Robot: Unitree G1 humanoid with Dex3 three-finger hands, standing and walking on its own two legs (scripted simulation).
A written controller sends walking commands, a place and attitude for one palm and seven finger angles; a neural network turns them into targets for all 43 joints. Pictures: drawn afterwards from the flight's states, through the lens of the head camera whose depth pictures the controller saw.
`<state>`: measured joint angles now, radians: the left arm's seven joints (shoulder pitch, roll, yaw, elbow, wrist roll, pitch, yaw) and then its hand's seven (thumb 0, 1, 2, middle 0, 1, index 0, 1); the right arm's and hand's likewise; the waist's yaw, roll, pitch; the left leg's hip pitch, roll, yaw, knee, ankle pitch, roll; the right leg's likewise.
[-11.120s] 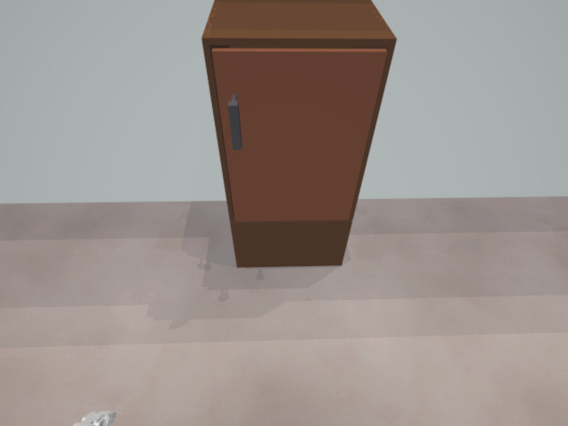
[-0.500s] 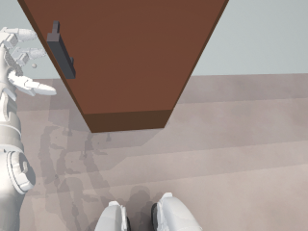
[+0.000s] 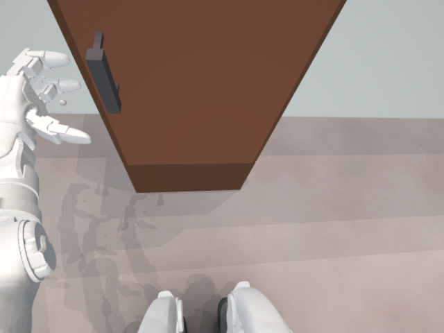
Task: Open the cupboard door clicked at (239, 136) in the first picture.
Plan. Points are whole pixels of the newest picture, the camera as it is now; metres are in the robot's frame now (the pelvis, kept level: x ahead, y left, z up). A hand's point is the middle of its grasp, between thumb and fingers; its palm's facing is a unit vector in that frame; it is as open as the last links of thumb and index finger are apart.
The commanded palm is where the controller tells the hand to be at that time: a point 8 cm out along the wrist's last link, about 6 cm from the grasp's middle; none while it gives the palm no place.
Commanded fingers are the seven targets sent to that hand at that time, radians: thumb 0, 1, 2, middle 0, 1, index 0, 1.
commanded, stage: move the hooked fingers beside the handle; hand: left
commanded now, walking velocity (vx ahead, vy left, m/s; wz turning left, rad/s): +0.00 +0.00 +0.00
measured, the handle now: (107, 75) +0.55 +0.17 +0.06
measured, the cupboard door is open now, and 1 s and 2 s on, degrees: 0 0 0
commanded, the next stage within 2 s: slide the fingers in behind the handle in 0.12 s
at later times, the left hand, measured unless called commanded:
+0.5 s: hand (78, 98) +0.50 +0.22 +0.05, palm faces -0.02 -1.00 +0.00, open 14.0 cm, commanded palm +0.48 +0.26 +0.06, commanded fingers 0.00 -0.50 0.30 -0.30 -1.20 -0.30 -1.20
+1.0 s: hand (96, 100) +0.50 +0.19 +0.05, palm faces +0.00 -1.00 -0.02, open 14.0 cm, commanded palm +0.47 +0.23 +0.06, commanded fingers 0.00 -0.50 0.30 -0.30 -1.20 -0.30 -1.20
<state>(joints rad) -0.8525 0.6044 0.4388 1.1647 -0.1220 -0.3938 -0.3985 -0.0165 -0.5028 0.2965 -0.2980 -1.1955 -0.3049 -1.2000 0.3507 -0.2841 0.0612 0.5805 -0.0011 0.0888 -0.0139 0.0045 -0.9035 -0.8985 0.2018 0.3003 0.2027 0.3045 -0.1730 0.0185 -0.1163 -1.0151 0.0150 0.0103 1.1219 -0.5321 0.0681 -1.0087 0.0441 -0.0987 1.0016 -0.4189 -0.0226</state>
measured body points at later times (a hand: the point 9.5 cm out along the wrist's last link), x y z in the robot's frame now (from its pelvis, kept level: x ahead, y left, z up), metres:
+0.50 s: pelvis +0.00 +0.00 +0.00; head +0.15 +0.04 +0.42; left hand +0.50 +0.27 +0.05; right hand +0.00 -0.26 -0.10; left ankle -0.01 +0.07 -0.66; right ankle +0.03 -0.11 -0.66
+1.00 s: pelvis +0.00 -0.01 +0.00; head +0.14 +0.02 +0.43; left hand +0.49 +0.24 +0.06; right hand +0.02 -0.27 -0.11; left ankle -0.01 +0.07 -0.66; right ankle +0.03 -0.11 -0.66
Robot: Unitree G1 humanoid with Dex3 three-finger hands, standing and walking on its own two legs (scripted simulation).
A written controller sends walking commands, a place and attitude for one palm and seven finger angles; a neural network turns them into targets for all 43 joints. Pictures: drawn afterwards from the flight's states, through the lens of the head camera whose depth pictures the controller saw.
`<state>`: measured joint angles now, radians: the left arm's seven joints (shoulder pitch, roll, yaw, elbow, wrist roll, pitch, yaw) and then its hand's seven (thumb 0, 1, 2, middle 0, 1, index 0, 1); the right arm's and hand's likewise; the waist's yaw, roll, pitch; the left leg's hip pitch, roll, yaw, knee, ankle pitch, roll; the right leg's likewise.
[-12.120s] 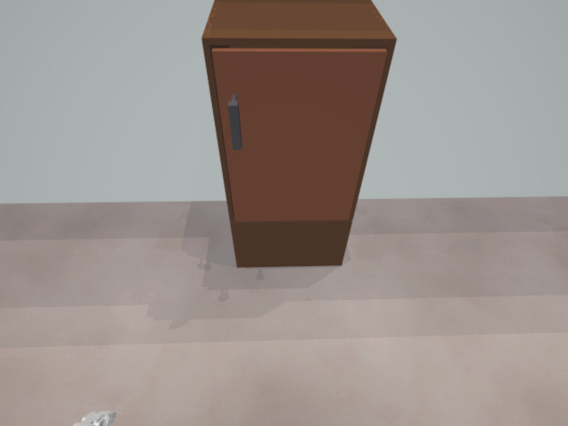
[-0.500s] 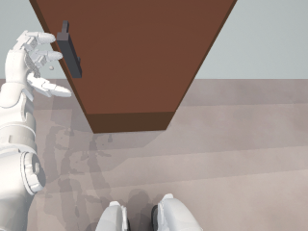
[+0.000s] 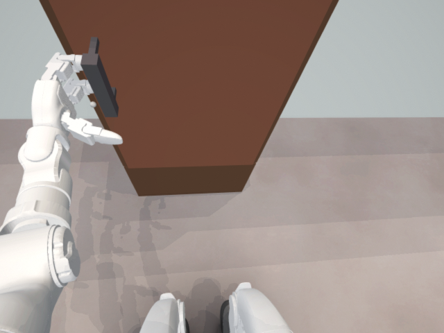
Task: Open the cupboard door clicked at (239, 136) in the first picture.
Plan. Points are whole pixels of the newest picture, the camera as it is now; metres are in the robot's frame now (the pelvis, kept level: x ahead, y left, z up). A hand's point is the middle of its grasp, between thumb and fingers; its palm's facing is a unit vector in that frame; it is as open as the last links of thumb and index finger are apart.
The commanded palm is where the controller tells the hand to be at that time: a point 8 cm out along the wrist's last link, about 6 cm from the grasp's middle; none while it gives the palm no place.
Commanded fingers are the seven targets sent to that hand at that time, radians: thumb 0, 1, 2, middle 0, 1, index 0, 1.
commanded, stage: slide the fingers in behind the handle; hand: left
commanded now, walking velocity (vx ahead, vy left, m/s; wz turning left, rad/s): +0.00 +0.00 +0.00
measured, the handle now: (103, 79) +0.55 +0.18 +0.06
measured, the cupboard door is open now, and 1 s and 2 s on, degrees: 0 0 4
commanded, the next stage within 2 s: close the thumb around the handle in 0.82 s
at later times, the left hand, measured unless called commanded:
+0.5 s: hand (115, 104) +0.50 +0.16 +0.06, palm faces -0.02 -1.00 -0.03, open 14.0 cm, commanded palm +0.47 +0.20 +0.06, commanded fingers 0.00 -0.50 0.30 -0.30 -1.20 -0.30 -1.20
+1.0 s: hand (114, 105) +0.49 +0.16 +0.06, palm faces +0.00 -1.00 -0.03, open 13.9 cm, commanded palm +0.47 +0.20 +0.06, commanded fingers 0.00 -0.22 0.42 -0.32 -1.23 -0.32 -1.23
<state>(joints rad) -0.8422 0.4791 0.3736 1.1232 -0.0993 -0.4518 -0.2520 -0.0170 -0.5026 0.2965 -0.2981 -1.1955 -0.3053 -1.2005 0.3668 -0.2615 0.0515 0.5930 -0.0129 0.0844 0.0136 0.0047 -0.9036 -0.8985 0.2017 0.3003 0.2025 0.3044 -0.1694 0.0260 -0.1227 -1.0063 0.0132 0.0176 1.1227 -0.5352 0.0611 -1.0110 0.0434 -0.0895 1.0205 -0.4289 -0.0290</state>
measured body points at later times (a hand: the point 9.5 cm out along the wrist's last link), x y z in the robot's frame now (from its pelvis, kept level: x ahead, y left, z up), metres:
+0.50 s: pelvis +0.00 -0.01 +0.00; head +0.13 +0.01 +0.43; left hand +0.49 +0.21 +0.06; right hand +0.02 -0.27 -0.11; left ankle -0.01 +0.07 -0.66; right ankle +0.02 -0.11 -0.66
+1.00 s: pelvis +0.00 -0.01 +0.00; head +0.13 +0.01 +0.43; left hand +0.49 +0.21 +0.06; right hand +0.02 -0.27 -0.11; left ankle -0.01 +0.07 -0.66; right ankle +0.02 -0.11 -0.66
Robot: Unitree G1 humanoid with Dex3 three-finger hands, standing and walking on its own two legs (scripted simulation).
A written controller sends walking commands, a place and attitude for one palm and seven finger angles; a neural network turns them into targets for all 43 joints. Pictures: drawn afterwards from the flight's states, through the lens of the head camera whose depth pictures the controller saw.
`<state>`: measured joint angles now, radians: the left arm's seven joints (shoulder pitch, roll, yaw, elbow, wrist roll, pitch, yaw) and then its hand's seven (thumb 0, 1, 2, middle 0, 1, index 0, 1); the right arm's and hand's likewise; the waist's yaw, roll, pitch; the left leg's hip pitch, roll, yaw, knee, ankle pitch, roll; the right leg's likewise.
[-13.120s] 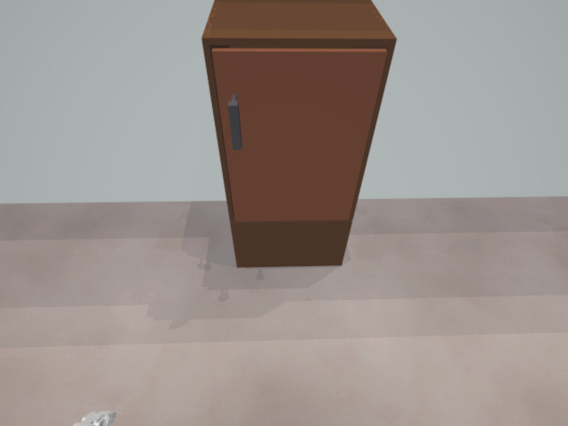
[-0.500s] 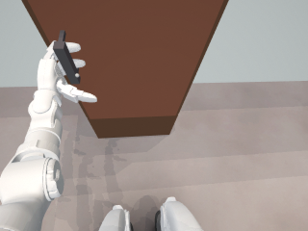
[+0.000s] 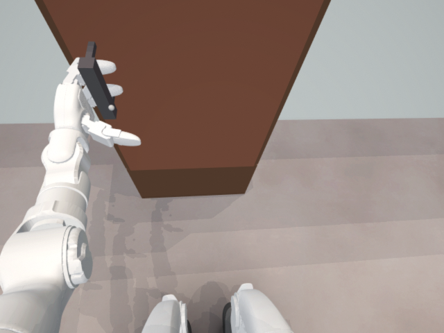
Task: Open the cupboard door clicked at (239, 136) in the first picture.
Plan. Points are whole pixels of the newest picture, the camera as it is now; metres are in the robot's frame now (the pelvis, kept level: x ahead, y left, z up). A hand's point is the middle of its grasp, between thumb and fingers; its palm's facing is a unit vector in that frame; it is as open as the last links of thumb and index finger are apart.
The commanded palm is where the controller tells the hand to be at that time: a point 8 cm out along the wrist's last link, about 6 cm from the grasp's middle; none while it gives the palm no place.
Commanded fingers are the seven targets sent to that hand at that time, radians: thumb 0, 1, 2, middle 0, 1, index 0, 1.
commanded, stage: close the thumb around the handle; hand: left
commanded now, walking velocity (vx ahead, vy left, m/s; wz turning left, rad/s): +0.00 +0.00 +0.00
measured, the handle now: (101, 82) +0.55 +0.18 +0.06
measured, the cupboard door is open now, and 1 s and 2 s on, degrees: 0 4 42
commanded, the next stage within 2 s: pull the door open along its arc in 0.62 s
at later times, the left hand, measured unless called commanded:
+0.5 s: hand (111, 106) +0.50 +0.16 +0.06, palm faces +0.00 -1.00 -0.02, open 6.2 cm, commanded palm +0.48 +0.21 +0.06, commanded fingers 0.00 0.90 0.90 -0.40 -1.35 -0.40 -1.35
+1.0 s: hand (112, 117) +0.48 +0.16 +0.06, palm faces -0.01 -1.00 -0.01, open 5.8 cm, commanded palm +0.43 +0.21 +0.06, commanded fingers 0.00 0.90 0.90 -0.40 -1.35 -0.40 -1.35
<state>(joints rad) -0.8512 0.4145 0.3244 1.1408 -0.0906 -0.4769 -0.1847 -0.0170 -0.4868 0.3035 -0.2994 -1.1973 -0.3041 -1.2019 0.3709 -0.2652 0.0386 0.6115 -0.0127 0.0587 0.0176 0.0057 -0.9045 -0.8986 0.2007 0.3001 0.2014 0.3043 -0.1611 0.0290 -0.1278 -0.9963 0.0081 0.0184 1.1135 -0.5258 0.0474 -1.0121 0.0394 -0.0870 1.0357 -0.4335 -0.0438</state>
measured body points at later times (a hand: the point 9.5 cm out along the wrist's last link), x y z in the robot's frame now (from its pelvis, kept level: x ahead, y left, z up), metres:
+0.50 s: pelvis +0.00 +0.00 +0.00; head +0.14 +0.02 +0.43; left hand +0.50 +0.22 +0.06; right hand +0.02 -0.25 -0.11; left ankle -0.01 +0.09 -0.66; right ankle +0.03 -0.10 -0.66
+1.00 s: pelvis +0.01 +0.00 +0.01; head +0.13 +0.01 +0.44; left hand +0.47 +0.21 +0.06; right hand +0.03 -0.25 -0.11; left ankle -0.01 +0.09 -0.66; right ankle +0.03 -0.10 -0.66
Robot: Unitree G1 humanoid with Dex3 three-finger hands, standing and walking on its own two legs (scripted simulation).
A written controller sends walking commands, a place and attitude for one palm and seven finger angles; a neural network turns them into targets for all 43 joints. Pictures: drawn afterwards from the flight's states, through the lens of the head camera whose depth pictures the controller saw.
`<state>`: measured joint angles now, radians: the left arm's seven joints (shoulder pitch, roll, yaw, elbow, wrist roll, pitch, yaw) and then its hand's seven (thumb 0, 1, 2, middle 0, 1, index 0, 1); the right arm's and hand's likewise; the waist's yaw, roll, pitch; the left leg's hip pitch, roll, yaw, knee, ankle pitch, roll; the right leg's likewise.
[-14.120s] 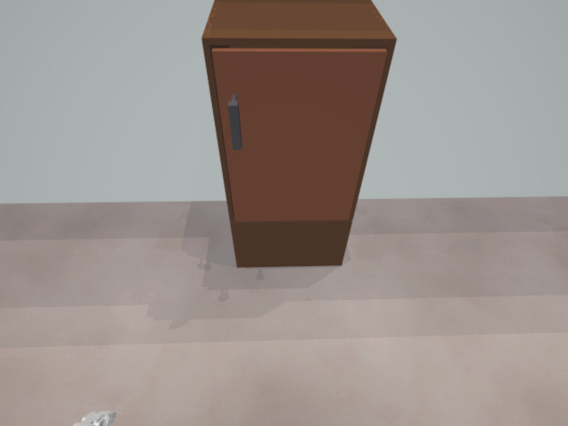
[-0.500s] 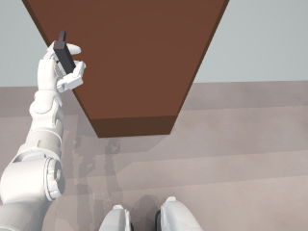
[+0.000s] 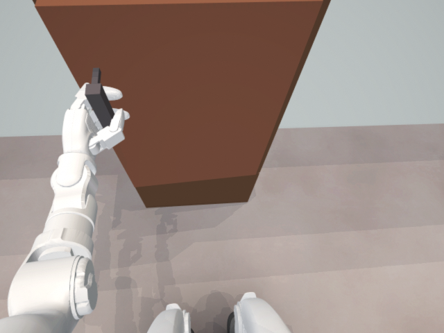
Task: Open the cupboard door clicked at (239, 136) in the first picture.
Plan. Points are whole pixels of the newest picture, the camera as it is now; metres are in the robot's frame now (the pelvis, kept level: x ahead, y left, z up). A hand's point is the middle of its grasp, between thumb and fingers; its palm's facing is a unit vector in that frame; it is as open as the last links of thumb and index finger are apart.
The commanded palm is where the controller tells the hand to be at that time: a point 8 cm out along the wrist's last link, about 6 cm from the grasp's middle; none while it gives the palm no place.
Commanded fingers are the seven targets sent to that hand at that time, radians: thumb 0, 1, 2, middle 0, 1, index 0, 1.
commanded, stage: pull the door open along its arc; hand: left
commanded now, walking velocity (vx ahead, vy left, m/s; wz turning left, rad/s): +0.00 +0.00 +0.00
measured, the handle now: (106, 106) +0.52 +0.19 +0.05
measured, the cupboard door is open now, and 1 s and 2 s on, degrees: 4 42 45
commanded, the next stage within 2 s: open thumb and fingers to let go in 0.72 s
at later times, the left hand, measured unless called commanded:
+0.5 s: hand (163, 207) +0.32 +0.08 +0.05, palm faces +0.39 -0.92 +0.05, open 6.1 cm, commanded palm +0.25 +0.11 +0.05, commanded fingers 0.00 0.90 0.90 -0.40 -1.35 -0.40 -1.35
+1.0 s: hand (197, 235) +0.27 +0.03 +0.05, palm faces +0.41 -0.91 -0.04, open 6.4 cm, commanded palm +0.21 +0.07 +0.05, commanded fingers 0.00 0.20 0.60 -0.35 -1.27 -0.35 -1.27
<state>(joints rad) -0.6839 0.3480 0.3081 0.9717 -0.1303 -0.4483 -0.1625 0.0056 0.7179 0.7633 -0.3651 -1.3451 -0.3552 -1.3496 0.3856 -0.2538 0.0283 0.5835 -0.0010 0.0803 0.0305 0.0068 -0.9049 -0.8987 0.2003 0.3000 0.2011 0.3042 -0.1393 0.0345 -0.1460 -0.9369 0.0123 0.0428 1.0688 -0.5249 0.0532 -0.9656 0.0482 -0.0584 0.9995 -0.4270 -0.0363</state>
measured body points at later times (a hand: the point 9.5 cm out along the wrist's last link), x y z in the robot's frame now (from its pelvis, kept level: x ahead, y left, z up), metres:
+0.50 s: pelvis +0.00 -0.01 +0.00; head +0.07 -0.01 +0.45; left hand +0.29 +0.13 +0.05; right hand +0.20 -0.21 -0.10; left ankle -0.02 +0.08 -0.66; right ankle +0.02 -0.10 -0.66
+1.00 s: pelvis +0.00 -0.07 +0.01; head +0.05 -0.09 +0.45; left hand +0.24 +0.07 +0.05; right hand +0.20 -0.26 -0.09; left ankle -0.02 +0.08 -0.66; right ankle +0.02 -0.10 -0.66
